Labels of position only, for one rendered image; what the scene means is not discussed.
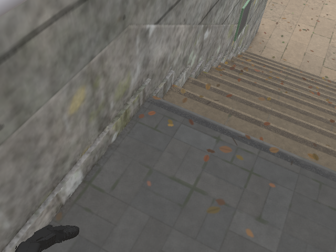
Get stairs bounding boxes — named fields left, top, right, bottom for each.
left=162, top=50, right=336, bottom=171

